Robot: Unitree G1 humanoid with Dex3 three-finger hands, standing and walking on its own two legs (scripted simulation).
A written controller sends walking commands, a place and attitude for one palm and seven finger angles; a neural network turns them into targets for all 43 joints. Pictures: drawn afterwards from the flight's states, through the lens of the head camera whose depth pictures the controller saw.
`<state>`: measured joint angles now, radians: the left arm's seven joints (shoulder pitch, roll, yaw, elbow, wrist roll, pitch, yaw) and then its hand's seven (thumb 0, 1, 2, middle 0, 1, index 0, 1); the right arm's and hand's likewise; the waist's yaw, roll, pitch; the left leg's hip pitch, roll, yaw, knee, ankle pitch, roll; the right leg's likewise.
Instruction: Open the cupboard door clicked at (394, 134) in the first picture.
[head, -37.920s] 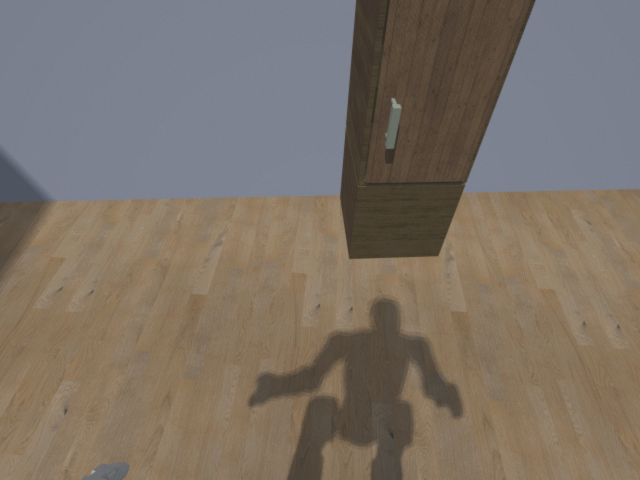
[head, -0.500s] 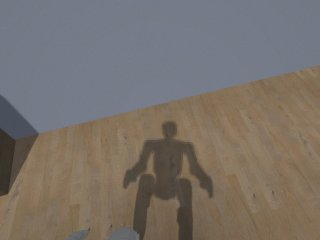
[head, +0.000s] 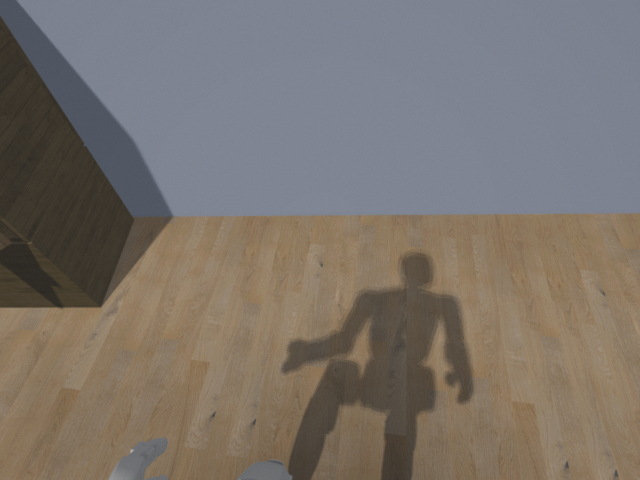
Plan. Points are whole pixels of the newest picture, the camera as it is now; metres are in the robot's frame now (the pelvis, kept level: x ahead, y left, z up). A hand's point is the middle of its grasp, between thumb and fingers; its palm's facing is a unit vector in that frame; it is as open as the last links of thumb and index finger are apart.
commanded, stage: turn to face it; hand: left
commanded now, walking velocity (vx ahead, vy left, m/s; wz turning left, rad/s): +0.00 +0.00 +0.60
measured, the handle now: out of the picture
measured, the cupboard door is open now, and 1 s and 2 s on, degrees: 49 49 49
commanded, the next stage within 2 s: take the last steps up to it in 1.32 s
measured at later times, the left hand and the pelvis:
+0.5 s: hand out of the picture +0.02 +0.24 -0.17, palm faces +0.34 -0.91 -0.24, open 7.4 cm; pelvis +0.02 +0.01 +0.01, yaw +18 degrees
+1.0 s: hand out of the picture -0.02 +0.17 -0.15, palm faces +0.59 -0.78 -0.23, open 7.4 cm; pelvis +0.04 -0.03 +0.01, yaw +37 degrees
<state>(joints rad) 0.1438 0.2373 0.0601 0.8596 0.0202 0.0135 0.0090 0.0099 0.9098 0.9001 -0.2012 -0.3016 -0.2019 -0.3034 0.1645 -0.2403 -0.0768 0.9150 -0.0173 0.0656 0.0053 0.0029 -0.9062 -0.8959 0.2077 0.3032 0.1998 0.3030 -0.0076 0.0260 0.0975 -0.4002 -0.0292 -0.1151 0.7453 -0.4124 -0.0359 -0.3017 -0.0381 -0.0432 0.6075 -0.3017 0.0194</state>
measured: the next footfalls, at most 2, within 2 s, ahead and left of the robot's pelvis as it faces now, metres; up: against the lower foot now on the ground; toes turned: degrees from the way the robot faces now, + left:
left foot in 0.32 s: +0.04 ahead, +0.13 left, +0.00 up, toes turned +18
right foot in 0.74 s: +0.12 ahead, -0.13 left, +0.00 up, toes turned +26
